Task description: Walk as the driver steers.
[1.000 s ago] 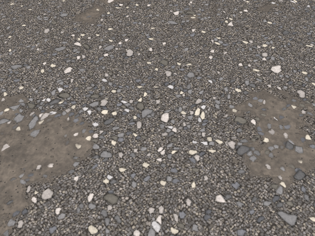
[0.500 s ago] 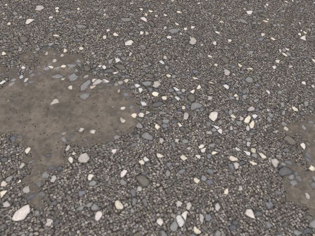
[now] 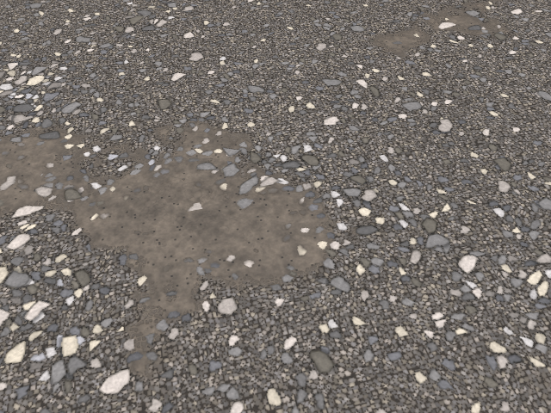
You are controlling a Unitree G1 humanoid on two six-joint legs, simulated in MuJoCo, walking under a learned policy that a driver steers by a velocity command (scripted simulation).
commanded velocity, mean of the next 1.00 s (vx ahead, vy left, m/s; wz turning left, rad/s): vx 0.43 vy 0.00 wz -0.38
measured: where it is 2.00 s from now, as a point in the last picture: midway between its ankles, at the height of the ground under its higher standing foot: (387, 255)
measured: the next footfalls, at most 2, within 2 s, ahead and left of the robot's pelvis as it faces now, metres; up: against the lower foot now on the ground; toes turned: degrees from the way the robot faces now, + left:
left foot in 0.26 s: +0.15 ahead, +0.12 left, +0.00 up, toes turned -12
right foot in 0.74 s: +0.40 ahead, -0.22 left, +0.00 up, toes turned -26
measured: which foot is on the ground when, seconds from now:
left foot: up 0.00-0.24, down 0.26-0.72, up 0.74-1.00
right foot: down 0.00-0.28, up 0.30-0.72, down 0.74-1.00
